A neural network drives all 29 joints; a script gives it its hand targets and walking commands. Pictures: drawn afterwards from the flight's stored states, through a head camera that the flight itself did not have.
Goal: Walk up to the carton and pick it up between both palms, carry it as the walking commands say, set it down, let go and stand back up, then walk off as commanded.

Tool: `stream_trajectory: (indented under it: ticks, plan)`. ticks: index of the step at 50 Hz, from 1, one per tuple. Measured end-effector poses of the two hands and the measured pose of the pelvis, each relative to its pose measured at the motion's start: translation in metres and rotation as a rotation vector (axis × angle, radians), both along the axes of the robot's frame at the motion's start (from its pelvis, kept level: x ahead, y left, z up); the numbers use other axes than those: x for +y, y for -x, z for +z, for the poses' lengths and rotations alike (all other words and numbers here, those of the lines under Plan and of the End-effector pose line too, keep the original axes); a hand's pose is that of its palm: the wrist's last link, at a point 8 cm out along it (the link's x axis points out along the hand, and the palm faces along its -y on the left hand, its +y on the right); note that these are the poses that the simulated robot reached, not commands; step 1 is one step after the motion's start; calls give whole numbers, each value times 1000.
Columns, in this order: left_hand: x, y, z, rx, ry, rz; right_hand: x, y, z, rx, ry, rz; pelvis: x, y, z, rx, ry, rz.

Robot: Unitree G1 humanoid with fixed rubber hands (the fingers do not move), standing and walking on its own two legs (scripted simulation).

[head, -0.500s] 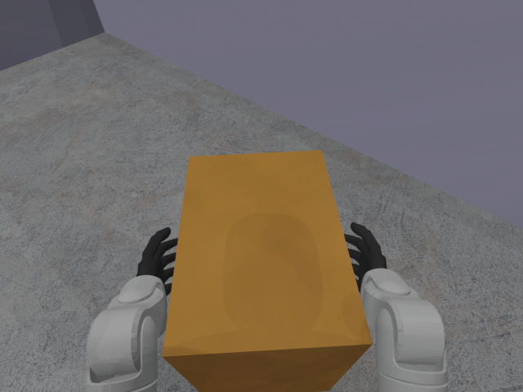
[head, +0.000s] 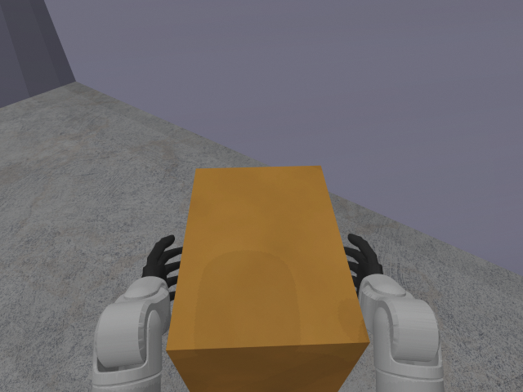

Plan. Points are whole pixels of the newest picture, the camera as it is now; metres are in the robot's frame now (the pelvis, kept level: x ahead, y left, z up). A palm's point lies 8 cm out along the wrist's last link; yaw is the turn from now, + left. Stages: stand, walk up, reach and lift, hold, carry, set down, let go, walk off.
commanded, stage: carry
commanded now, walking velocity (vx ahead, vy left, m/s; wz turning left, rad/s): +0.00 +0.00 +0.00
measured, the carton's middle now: (261, 289) +0.30 +0.00 +0.01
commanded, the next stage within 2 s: none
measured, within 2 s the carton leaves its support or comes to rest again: neither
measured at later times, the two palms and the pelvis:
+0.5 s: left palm (167, 289) +0.28 +0.14 +0.06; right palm (366, 284) +0.28 -0.16 +0.06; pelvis +0.01 -0.01 +0.00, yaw +0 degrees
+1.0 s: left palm (173, 305) +0.25 +0.13 +0.06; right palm (376, 298) +0.26 -0.17 +0.06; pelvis -0.01 -0.02 +0.00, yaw +0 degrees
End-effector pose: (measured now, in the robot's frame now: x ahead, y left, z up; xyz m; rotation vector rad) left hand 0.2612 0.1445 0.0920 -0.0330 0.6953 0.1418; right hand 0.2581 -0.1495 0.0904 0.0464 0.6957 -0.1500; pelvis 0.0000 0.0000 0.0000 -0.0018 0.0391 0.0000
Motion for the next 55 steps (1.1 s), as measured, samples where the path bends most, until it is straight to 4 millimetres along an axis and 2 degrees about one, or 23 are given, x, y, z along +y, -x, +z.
stream_trajectory:
  ticks: [6, 14, 29, 55]
  plan:
    - [3, -17, -6, 14, 6, 16, 3, -22, -4, 14, 3, 14, -1, -17, -2, 5, 2, -2]
    - [1, -23, -19, 40, 2, 13, 1, -29, -17, 39, 5, 15, -3, -22, -4, 7, 0, -2]
    - [-8, -10, -32, 22, -14, -9, -9, -13, -30, 21, 20, 20, -11, -9, -3, -8, 0, 4]
    - [-21, 8, -37, -27, -24, -8, -22, 3, -35, -29, 24, 31, -25, 11, -2, -13, -3, 4]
